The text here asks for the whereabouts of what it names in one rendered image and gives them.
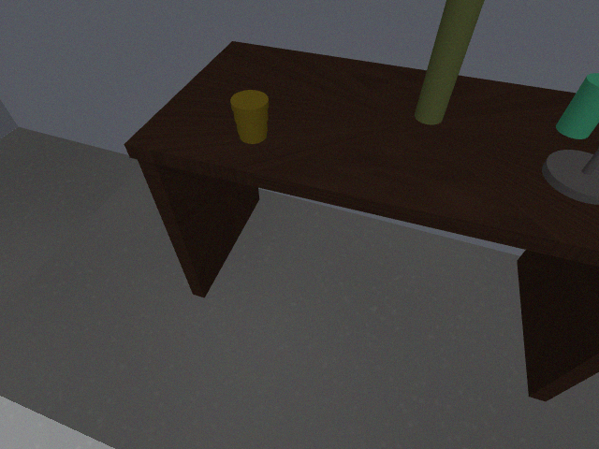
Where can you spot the desk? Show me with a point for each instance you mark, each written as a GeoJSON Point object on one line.
{"type": "Point", "coordinates": [343, 132]}

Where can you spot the desk lamp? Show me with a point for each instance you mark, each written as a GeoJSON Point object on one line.
{"type": "Point", "coordinates": [574, 174]}

